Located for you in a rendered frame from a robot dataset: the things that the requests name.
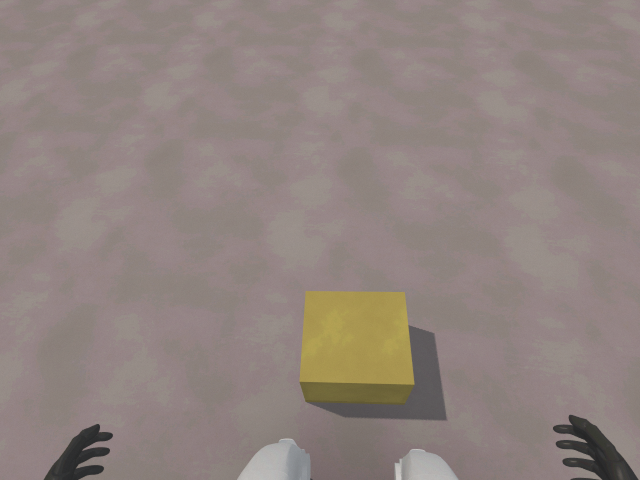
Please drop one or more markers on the robot thigh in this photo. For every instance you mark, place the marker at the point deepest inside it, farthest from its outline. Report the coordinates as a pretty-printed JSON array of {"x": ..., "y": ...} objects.
[
  {"x": 423, "y": 466},
  {"x": 279, "y": 461}
]

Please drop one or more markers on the left robot hand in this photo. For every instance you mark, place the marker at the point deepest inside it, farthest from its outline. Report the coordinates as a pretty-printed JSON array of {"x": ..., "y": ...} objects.
[{"x": 65, "y": 467}]

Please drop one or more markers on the right robot hand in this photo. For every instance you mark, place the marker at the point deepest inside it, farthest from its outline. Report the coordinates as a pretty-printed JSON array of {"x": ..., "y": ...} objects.
[{"x": 608, "y": 464}]

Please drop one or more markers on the right robot thigh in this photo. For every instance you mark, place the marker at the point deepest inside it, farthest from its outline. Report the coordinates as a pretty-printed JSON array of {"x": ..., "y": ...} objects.
[{"x": 423, "y": 466}]

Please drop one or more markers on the carton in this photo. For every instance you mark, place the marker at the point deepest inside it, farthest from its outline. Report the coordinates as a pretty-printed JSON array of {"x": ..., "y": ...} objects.
[{"x": 356, "y": 348}]

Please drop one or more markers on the left robot thigh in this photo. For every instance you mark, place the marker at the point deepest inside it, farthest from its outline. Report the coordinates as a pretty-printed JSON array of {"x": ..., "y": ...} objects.
[{"x": 279, "y": 461}]

